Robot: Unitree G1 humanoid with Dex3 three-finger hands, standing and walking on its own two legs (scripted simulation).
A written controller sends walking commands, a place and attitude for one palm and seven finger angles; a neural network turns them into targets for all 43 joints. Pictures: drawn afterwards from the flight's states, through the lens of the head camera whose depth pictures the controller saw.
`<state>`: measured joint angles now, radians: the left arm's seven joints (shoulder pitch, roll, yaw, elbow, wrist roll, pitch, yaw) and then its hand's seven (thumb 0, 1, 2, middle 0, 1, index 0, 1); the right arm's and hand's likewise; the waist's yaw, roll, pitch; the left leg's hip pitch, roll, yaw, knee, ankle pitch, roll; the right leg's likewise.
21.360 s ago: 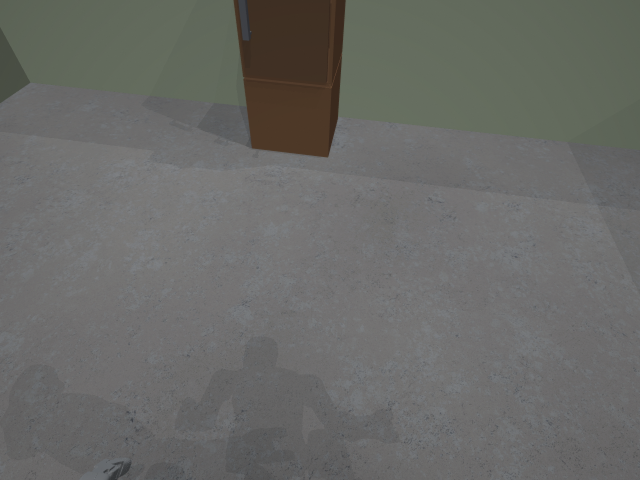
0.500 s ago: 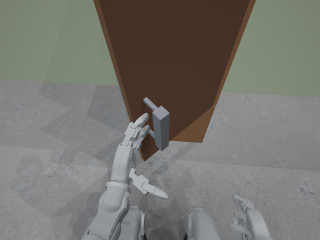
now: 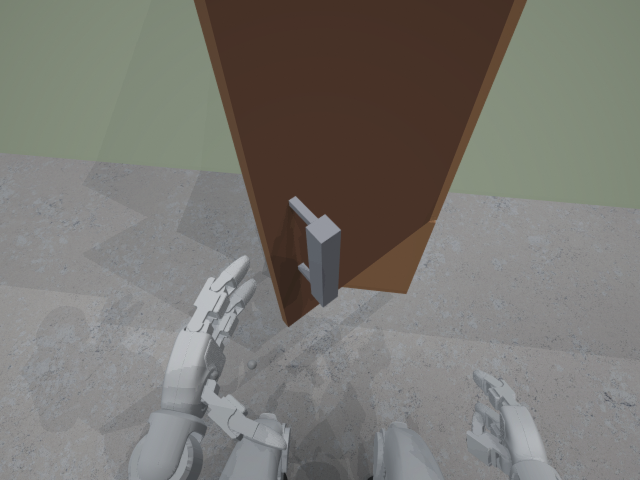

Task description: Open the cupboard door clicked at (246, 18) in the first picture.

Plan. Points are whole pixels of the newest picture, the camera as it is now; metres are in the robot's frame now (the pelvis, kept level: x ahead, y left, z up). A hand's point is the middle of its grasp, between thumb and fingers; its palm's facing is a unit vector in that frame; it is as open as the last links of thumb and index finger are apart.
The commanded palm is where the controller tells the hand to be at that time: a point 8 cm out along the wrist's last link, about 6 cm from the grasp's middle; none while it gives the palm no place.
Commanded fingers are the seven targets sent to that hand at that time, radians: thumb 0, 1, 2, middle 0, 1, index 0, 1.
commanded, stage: slide the hand sideways off the handle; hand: left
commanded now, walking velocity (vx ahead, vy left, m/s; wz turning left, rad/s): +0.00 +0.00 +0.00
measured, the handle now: (312, 254) +0.38 +0.04 +0.04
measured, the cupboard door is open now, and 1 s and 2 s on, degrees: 46 46 46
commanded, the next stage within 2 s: draw the hand back to the body in 0.02 s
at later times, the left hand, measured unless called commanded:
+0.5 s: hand (193, 359) +0.23 +0.13 +0.11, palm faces -0.10 -0.99 -0.06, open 16.3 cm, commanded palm +0.21 +0.20 +0.12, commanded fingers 0.00 -0.50 0.30 -0.15 -0.30 -0.15 -0.30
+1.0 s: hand (19, 315) +0.23 +0.23 +0.20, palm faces +0.27 -0.88 -0.40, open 12.9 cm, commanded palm +0.19 +0.28 +0.23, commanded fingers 0.00 0.38 0.68 -0.18 -0.30 -0.18 -0.30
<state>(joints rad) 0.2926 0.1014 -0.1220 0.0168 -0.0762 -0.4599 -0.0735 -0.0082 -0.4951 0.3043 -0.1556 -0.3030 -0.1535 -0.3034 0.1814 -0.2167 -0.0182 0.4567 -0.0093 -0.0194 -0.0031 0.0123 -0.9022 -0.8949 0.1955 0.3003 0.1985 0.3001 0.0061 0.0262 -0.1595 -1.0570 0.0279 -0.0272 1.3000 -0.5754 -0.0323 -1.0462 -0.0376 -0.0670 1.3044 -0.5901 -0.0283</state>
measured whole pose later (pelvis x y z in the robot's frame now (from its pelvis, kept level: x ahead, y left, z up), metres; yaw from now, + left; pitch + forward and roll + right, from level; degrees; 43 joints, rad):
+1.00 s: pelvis +0.04 +0.02 +0.10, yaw +0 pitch +2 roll -1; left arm 0.55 0.31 0.12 -0.39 -0.02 -0.01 0.14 0.00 0.05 0.54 -0.18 -0.30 -0.18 -0.30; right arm 0.26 -0.22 0.07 0.50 0.01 -0.08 -0.12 0.01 -0.90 -0.89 0.20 0.30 0.20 0.30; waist 0.04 0.07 -0.07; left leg -0.36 0.01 0.00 0.72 -0.40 0.00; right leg -0.35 -0.04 -0.06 0.70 -0.39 0.01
